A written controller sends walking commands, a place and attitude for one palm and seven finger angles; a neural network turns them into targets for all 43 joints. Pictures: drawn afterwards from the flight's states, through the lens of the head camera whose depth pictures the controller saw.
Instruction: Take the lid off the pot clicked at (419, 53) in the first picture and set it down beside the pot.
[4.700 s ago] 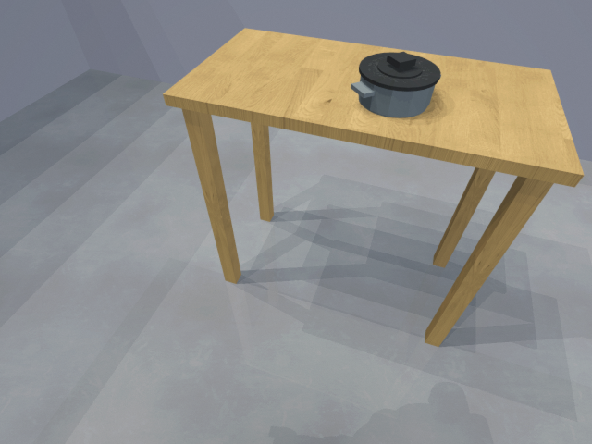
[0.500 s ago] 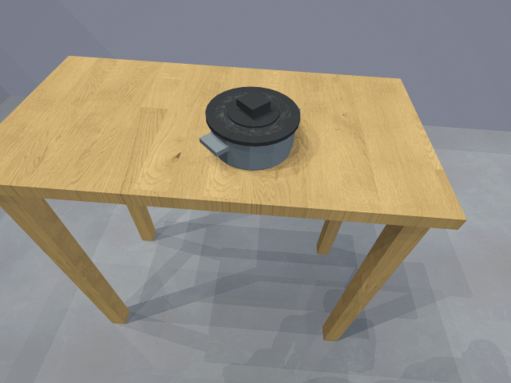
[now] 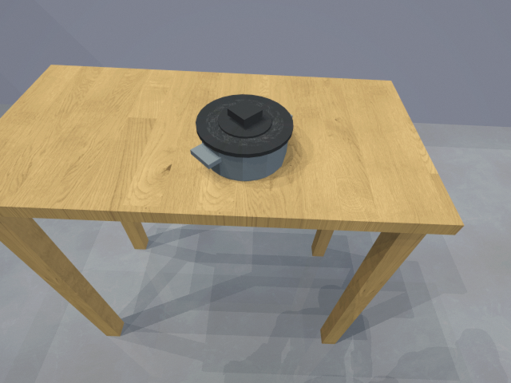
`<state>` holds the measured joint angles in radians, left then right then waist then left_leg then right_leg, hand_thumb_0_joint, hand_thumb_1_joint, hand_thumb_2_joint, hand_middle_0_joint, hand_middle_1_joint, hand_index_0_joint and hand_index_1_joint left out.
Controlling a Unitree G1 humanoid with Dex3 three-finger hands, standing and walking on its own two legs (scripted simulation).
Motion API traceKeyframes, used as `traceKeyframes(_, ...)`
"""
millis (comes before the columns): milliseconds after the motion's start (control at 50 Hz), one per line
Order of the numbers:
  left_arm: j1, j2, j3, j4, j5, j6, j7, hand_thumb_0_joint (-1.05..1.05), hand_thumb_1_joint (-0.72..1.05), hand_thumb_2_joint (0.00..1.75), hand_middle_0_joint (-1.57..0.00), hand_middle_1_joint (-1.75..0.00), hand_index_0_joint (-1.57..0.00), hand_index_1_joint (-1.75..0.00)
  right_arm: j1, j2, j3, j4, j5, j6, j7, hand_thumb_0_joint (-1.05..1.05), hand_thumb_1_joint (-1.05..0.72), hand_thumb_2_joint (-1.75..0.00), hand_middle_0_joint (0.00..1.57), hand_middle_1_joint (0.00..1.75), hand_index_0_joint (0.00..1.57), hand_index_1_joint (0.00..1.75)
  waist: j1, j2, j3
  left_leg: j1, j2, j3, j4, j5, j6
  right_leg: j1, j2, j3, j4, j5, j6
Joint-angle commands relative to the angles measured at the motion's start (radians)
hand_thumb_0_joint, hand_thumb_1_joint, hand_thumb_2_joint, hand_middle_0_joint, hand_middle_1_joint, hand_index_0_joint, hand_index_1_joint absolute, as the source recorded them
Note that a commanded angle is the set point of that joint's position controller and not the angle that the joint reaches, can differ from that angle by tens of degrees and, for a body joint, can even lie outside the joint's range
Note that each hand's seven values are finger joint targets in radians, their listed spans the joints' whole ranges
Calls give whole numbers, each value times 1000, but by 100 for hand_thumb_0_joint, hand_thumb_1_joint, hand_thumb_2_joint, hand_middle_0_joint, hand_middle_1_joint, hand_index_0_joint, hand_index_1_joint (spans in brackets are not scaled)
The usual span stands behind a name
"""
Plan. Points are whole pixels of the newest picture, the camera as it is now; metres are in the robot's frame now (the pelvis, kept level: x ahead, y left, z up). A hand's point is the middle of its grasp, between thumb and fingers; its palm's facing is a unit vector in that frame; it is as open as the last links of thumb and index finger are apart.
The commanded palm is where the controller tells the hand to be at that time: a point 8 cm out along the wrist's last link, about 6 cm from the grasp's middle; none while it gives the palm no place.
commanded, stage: come to a stop and stand still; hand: left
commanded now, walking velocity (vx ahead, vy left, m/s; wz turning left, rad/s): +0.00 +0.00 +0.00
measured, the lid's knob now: (244, 112) +0.53 +0.05 +0.15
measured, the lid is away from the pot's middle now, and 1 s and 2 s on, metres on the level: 0.00 0.00 0.00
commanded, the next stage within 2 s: look again from close up in 0.02 s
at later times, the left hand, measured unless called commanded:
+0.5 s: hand out of the picture -0.01 +0.17 -0.18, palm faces +0.02 -0.97 -0.22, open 7.4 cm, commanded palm none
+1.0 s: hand out of the picture +0.02 +0.15 -0.18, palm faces +0.01 -0.98 -0.20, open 7.3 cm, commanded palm none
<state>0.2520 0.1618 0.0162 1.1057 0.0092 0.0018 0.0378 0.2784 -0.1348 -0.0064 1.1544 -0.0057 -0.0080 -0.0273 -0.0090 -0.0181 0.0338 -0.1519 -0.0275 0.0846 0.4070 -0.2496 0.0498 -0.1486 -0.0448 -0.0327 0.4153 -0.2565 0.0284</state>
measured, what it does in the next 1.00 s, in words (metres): stands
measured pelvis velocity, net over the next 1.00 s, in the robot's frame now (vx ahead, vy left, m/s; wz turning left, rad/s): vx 0.01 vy -0.03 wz -0.01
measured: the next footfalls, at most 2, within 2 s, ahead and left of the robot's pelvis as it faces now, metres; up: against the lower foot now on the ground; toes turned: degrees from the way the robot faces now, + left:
none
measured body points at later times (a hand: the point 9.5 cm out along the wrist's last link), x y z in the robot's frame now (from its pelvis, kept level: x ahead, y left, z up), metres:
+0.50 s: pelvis +0.00 -0.01 -0.01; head +0.01 -0.02 +0.44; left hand -0.01 +0.22 -0.16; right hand +0.02 -0.24 -0.17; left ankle -0.02 +0.08 -0.74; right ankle -0.02 -0.14 -0.74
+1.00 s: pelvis +0.01 -0.03 -0.01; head +0.04 -0.02 +0.44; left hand +0.02 +0.20 -0.17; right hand +0.02 -0.25 -0.16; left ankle -0.02 +0.08 -0.74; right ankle -0.02 -0.14 -0.74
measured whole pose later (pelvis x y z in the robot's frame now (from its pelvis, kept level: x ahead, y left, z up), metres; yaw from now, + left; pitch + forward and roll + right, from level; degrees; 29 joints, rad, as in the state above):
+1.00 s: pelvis +0.01 -0.03 -0.01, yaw +0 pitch +0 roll +0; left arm 0.27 0.17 0.00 1.06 0.01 -0.01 0.04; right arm 0.25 -0.15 -0.01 1.10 -0.01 -0.01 -0.03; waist 0.00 -0.02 0.05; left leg -0.19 0.01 0.08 0.49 -0.30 0.01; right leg -0.18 -0.01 -0.04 0.49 -0.31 -0.01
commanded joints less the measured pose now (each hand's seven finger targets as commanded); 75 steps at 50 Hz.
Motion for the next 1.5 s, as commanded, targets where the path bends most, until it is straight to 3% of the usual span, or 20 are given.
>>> traceKeyframes(0,76,81,11,-15,-2,-12,4,0,90,90,-20,-30,-20,-30,33,-111,-16,-40,-1,-16,-12,0,-90,-90,20,30,20,30,18,13,5,16,136,-141,-75,260,-19,-24,-65,47,-44,185,-42)
traceKeyframes(80,88,78,10,-9,0,-12,3,0,90,90,-20,-30,-20,-30,38,-106,-17,-35,-1,-15,-12,0,-90,-90,20,30,20,30,17,12,14,16,136,-144,-86,212,-16,-37,-59,48,-49,163,-40)
traceKeyframes(100,118,86,-11,7,21,-34,42,0,90,90,-20,-30,-20,-30,-4,-152,-9,-105,6,-30,0,0,-90,-90,20,30,20,30,20,24,62,-73,153,-115,90,445,-34,-63,-90,74,-21,344,-38)
traceKeyframes(120,108,108,-5,-35,8,-39,35,0,90,90,-20,-30,-20,-30,42,-112,-6,-117,-8,-28,5,0,-90,-90,20,30,20,30,3,52,-2,-62,127,-123,47,189,-33,-40,-94,78,2,145,-67)
traceKeyframes(140,79,94,-8,-42,8,-34,25,0,90,90,-20,-30,-20,-30,50,-112,-5,-115,-10,-29,5,0,-90,-90,20,30,20,30,-1,86,37,-96,131,-138,-3,131,-22,-73,-73,66,17,34,-74)
traceKeyframes(200,104,86,-7,-58,7,-18,10,0,90,90,-20,-30,-20,-30,51,-133,-12,-153,-10,-24,4,0,-90,-90,20,30,20,30,9,150,-51,-67,155,-187,-32,51,10,-75,-24,15,80,-43,-76)
traceKeyframes(280,97,79,-14,-64,7,-21,6,0,90,90,-20,-30,-20,-30,46,-123,-11,-169,-4,-23,3,0,-90,-90,20,30,20,30,13,-26,19,-95,134,-161,-1,84,13,-100,-35,45,42,22,-75)
traceKeyframes(320,98,76,-15,-65,5,-23,8,0,90,90,-20,-30,-20,-30,52,-127,-10,-160,-3,-25,2,0,-90,-90,20,30,20,30,5,-36,44,-89,126,-146,9,109,5,-120,-45,64,41,48,-74)
traceKeyframes(760,91,112,-5,-77,1,-25,6,0,90,90,-20,-30,-20,-30,29,-105,-11,-110,-2,-25,-5,0,-90,-90,20,30,20,30,14,40,-1,-25,127,-102,23,201,-18,-62,-63,88,17,210,-76)
traceKeyframes(1120,76,109,-2,-76,-1,-23,6,0,90,90,-20,-30,-20,-30,21,-101,-17,-79,-2,-21,-9,0,-90,-90,20,30,20,30,17,16,-12,-3,132,-100,14,224,-23,-30,-67,81,-1,245,-72)
traceKeyframes(1140,169,129,5,-27,13,-42,42,0,90,90,-20,-30,-20,-30,-75,-150,-23,-147,4,-25,-3,0,-90,-90,20,30,20,30,47,35,-33,-40,140,-56,237,307,-51,-31,-134,162,-3,713,-42)
traceKeyframes(1160,-490,303,37,-1272,-103,-184,58,0,90,90,-24,-35,-24,-35,-55,-253,-11,-444,64,-205,2,0,-90,-90,20,30,20,30,37,188,-499,145,41,-109,33,419,-44,178,-55,68,83,644,-72)
traceKeyframes(1180,-262,382,126,-1221,-91,-124,138,0,90,90,-29,-40,-29,-40,-112,-177,-4,-397,70,-270,-27,0,-90,-90,20,30,20,30,28,218,-414,194,53,-78,61,428,-46,99,-15,38,85,461,-70)
traceKeyframes(1200,-81,267,45,-1197,-55,-59,143,0,90,90,-33,-44,-33,-44,-98,-208,-11,-388,60,-298,-38,0,-90,-90,20,30,20,30,44,309,-424,185,68,-104,30,453,-60,72,-2,15,68,352,-73)
traceKeyframes(1220,163,47,-43,-1025,-60,45,140,0,90,90,-38,-49,-38,-49,-133,-167,-10,-370,80,-297,-32,0,-90,-90,20,30,20,30,35,234,-301,160,76,-107,13,528,-56,45,2,-22,45,336,-64)
traceKeyframes(1260,345,-13,-57,-943,-20,80,120,0,90,90,-46,-59,-46,-59,-151,-182,-34,-420,42,-307,2,0,-90,-90,20,30,20,30,56,103,-132,94,73,-119,3,616,-45,3,11,-66,11,336,-46)
traceKeyframes(1300,565,-32,-31,-832,-2,79,83,0,90,90,-55,-68,-55,-68,-177,-189,-75,-466,33,-256,33,0,-90,-90,20,30,20,30,73,-130,-29,-8,84,-111,13,570,-37,-24,19,-80,9,358,-40)
traceKeyframes(1360,594,71,56,-1007,-1,26,27,0,90,90,-68,-83,-68,-83,-248,-188,-85,-599,37,-201,37,0,-90,-90,20,30,20,30,84,-208,44,-94,64,-70,-4,314,-40,-53,28,-66,-7,231,-38)
traceKeyframes(1420,358,233,176,-1385,-32,-67,29,0,90,90,-82,-97,-82,-97,-249,-183,-57,-707,37,-198,11,0,-90,-90,20,30,20,30,73,-28,-43,-26,42,-50,-15,170,-36,-41,17,-25,-45,135,-38)
traceKeyframes(1480,250,245,177,-1524,-39,-86,44,0,90,90,-95,-112,-95,-112,-215,-166,-33,-729,21,-203,-14,0,-90,-90,20,30,20,30,44,105,-77,37,39,-39,-6,129,-29,-63,23,-13,-74,101,-34)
